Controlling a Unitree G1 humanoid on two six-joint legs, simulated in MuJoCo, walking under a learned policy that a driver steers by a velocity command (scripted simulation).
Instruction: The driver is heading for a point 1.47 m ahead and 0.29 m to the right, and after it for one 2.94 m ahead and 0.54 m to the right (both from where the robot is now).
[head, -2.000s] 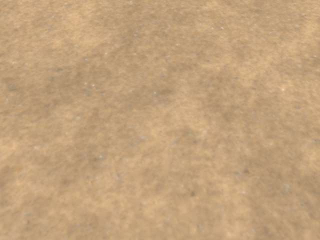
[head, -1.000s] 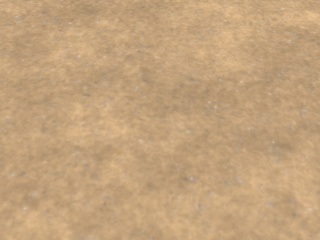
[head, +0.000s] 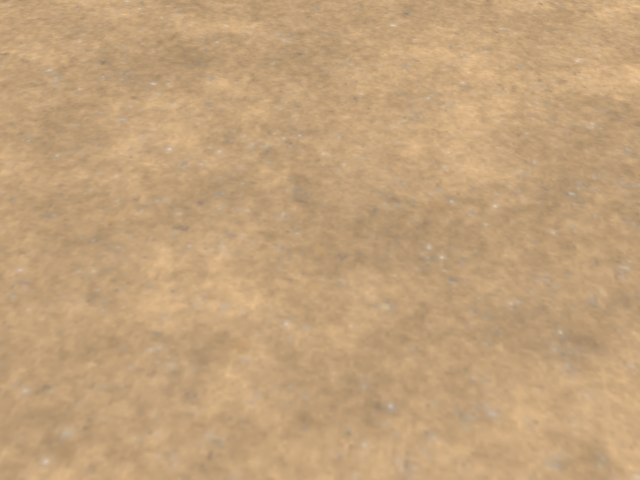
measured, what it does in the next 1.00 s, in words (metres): walks ahead: right foot, then left foot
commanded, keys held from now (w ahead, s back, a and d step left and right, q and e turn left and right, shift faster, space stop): w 0.58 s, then no key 0.42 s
